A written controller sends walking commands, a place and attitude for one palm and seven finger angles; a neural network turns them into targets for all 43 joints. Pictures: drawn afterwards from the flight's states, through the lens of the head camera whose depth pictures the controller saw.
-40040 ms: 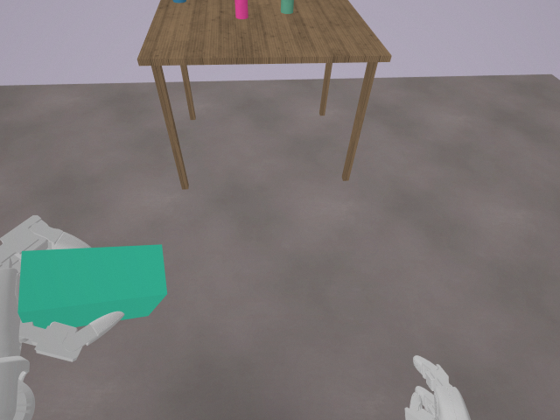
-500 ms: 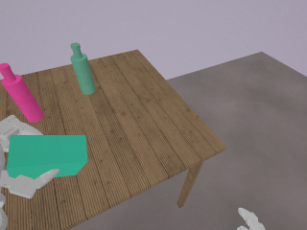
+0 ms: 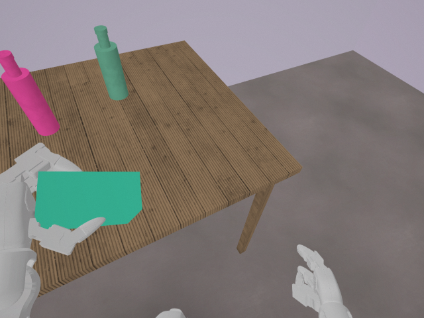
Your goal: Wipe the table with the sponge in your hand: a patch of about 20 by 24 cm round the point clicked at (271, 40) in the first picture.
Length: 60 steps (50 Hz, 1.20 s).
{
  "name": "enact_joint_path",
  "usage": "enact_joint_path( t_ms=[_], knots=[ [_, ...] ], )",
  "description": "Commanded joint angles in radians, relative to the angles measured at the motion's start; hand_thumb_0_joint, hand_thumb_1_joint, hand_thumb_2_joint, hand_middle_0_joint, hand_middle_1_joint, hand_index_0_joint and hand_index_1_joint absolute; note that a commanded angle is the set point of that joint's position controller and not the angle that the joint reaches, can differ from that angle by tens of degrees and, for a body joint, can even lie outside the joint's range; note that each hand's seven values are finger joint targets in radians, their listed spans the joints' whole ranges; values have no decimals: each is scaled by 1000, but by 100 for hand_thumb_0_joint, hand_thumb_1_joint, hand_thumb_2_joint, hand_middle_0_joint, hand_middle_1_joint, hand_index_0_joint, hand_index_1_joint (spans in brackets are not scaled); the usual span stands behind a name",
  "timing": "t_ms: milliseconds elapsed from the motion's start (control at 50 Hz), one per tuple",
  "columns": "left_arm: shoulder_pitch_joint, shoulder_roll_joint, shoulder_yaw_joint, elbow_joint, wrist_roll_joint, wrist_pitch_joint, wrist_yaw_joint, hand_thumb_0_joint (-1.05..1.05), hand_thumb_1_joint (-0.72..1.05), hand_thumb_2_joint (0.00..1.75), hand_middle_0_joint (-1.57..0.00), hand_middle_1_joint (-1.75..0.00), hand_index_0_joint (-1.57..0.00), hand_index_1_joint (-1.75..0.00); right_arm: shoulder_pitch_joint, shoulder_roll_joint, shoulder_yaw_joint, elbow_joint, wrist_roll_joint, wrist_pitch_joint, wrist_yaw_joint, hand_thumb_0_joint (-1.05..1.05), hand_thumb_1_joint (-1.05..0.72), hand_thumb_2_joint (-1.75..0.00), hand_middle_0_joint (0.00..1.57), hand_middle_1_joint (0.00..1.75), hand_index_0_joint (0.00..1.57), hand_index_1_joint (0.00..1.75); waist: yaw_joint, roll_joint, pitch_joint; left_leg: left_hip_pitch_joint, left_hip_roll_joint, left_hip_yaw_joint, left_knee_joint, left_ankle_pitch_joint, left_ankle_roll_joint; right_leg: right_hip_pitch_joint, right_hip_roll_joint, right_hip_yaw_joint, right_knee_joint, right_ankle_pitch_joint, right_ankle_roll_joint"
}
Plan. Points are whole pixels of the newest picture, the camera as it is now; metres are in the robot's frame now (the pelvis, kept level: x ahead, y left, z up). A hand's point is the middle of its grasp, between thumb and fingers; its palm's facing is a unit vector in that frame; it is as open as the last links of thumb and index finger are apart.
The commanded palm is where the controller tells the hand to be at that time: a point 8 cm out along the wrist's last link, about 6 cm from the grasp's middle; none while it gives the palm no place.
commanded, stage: step back with the hand held close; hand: left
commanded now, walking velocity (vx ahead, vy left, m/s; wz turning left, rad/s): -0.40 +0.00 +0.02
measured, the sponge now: (105, 201) +0.26 +0.19 +0.13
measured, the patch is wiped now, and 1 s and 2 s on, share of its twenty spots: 1.00 1.00 1.00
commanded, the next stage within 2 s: stop stepping back and stand still in 0.36 s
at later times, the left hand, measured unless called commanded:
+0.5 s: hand out of the picture +0.10 +0.21 +0.18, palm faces +0.33 -0.88 -0.35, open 9.7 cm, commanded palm +0.04 +0.26 +0.19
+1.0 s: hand out of the picture -0.05 +0.18 +0.17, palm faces +0.41 -0.81 -0.41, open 9.7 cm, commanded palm -0.09 +0.22 +0.19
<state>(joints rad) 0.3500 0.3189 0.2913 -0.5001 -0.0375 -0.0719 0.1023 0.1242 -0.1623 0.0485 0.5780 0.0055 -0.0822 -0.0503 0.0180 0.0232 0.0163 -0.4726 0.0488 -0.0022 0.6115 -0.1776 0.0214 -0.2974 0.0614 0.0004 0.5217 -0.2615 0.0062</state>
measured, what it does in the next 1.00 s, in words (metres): walks backwards: left foot, then right foot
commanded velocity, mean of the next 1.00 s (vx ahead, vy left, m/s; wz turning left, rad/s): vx -0.02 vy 0.05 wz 0.00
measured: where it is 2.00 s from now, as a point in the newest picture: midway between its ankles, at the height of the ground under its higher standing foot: outside the picture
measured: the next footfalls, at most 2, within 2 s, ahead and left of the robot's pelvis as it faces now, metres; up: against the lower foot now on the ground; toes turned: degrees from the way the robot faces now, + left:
left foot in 0.20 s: -0.06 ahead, +0.11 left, +0.00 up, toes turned +2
right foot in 0.58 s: -0.07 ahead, -0.15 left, +0.00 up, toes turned -2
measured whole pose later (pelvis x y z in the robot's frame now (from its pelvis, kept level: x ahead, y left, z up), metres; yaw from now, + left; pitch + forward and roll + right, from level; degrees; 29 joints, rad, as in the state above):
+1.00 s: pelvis -0.24 -0.07 +0.00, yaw +2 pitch +1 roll +2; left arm 0.56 0.43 0.37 -0.56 -0.04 -0.08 0.12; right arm 0.32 -0.23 -0.03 0.62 0.04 -0.15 -0.05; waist -0.03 -0.08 -0.14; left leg -0.14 0.03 0.08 0.54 -0.42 -0.04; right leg -0.61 0.00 -0.07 1.06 -0.43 0.00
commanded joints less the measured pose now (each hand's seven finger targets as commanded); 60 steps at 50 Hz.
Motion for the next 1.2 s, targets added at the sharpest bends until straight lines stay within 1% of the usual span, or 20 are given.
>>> enact_joint_path(
  t_ms=[0,60,140,200,260,360,500,560,600,700,780,840,880,900,960,1020,1060,1080,1100,1180],
  knots=[
    [116,291,208,-407,-28,-124,27,0,10,130,-120,-160,-120,-160,-29,-151,-106,-172,29,-17,-17,0,-90,-90,20,30,20,30,-7,-200,-283,163,-34,-27,298,-171,-36,-61,-356,231,-175,403,-160],
    [224,278,241,-414,-43,-110,37,0,10,130,-120,-160,-120,-160,-57,-107,-96,-173,26,24,-18,0,-90,-90,20,30,20,30,-13,-141,-239,9,-21,-97,586,-338,-46,-104,-434,246,-172,506,-223],
    [206,276,245,-316,-31,-103,44,0,10,130,-120,-160,-120,-160,-60,-135,-87,-155,21,46,-31,0,-90,-90,20,30,20,30,-55,-24,-196,69,6,-44,-53,-128,-48,-44,-299,97,66,670,-90],
    [139,273,239,-372,-27,-133,61,0,10,130,-120,-160,-120,-160,-8,-179,-134,-136,6,-6,-37,0,-90,-90,20,30,20,30,-29,256,-282,428,315,-298,-180,723,75,-334,-87,45,361,-168,1],
    [154,232,194,-431,-9,-133,56,0,10,130,-120,-160,-120,-160,42,-162,-116,-117,-6,-56,-8,0,-90,-90,20,30,20,30,-47,190,-338,603,288,-253,-73,1040,88,-465,-62,68,480,-296,10],
    [82,196,120,-482,-6,-72,59,0,10,130,-120,-160,-120,-160,26,-175,-106,-121,13,-100,18,0,-90,-90,20,30,20,30,-39,206,-160,346,214,-154,-178,695,57,-272,-60,-5,332,-66,13],
    [166,221,204,-275,-29,-71,51,0,10,130,-120,-160,-120,-160,15,-177,-93,-138,9,-91,9,0,-90,-90,20,30,20,30,-20,210,-166,156,199,-123,-171,72,50,-11,-65,-4,53,-24,19],
    [114,223,167,-214,-21,-73,37,0,10,130,-120,-160,-120,-160,28,-168,-84,-153,25,-68,8,0,-90,-90,20,30,20,30,-35,-103,-147,32,39,-10,172,-346,-12,113,-194,47,-207,234,-33],
    [74,227,156,-187,-44,-75,24,0,10,130,-120,-160,-120,-160,25,-170,-91,-148,46,-61,-5,0,-90,-90,20,30,20,30,-40,-338,-158,-27,-32,-57,647,-288,-37,-56,-411,275,-308,170,-130],
    [67,231,138,-161,-45,-62,5,0,10,130,-120,-160,-120,-160,-41,-163,-72,-126,28,-8,8,0,-90,-90,20,30,20,30,-76,-114,-72,111,16,-18,561,-156,-19,-392,-325,128,-311,-285,-74],
    [74,262,151,-320,-34,-72,26,0,10,130,-120,-160,-120,-160,3,-177,-81,-146,27,-41,-4,0,-90,-90,20,30,20,30,-40,-141,-178,249,0,34,132,-315,39,-274,-333,138,-269,-306,-61],
    [127,290,185,-378,-33,-71,47,0,10,130,-120,-160,-120,-160,56,-204,-92,-156,19,-75,-24,0,-90,-90,20,30,20,30,-47,114,-261,327,27,25,-297,-353,76,-118,-205,64,66,-294,-40],
    [49,278,175,-426,-10,-85,49,0,10,130,-120,-160,-120,-160,33,-208,-107,-149,20,-100,-19,0,-90,-90,20,30,20,30,-42,418,-145,308,227,-193,-419,-183,166,-315,-20,-107,569,-254,15],
    [48,312,220,-394,10,-100,50,0,10,130,-120,-160,-120,-160,44,-205,-125,-110,30,-130,-16,0,-90,-90,20,30,20,30,-39,338,-224,375,205,-33,-293,177,144,-333,-33,-87,660,-234,4],
    [-27,229,141,-210,-3,-90,43,0,10,130,-120,-160,-120,-160,80,-188,-102,-64,45,-141,12,0,-90,-90,20,30,20,30,-54,164,72,230,256,-152,-328,100,166,-466,-125,29,574,-198,-10],
    [-59,205,135,-9,-23,-64,16,0,10,130,-120,-160,-120,-160,75,-223,-96,-63,28,-108,-3,0,-90,-90,20,30,20,30,-21,35,45,105,194,-70,-129,-34,103,-29,-102,-28,64,-1,-15],
    [-41,189,114,19,-19,-46,1,0,10,130,-120,-160,-120,-160,49,-211,-95,-83,31,-77,-9,0,-90,-90,20,30,20,30,-20,-160,-32,33,25,44,210,-275,65,188,-94,-60,-155,169,-16],
    [-6,216,123,-1,-24,-47,-2,0,10,130,-120,-160,-120,-160,11,-199,-103,-114,35,-60,-9,0,-90,-90,20,30,20,30,-23,-410,-74,-91,-57,81,489,-392,35,169,-297,287,-266,-68,-89],
    [-18,226,148,-69,-42,-64,-10,0,10,130,-120,-160,-120,-160,-20,-193,-103,-133,36,-59,-9,0,-90,-90,20,30,20,30,-28,-412,-84,-92,-47,-21,630,-338,28,24,-384,482,-370,-300,-125],
    [71,258,179,-260,-46,-114,-10,0,10,130,-120,-160,-120,-160,-3,-154,-84,-103,29,-22,32,0,-90,-90,20,30,20,30,-50,-103,-130,91,20,-11,475,-191,16,-197,-338,274,-337,-371,-130]
  ],
)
